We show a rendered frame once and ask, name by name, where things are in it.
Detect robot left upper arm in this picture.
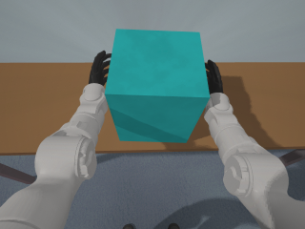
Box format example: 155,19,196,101
0,135,97,229

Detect robot right upper arm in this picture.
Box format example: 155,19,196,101
223,153,305,229

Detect carton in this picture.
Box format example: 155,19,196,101
104,29,210,143

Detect table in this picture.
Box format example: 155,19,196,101
0,62,305,184

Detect left robot hand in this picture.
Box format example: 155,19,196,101
89,51,112,86

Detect robot right forearm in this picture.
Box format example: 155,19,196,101
204,93,289,187

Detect right robot hand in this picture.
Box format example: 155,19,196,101
205,59,224,94

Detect robot left forearm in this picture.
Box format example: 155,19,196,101
34,83,108,175

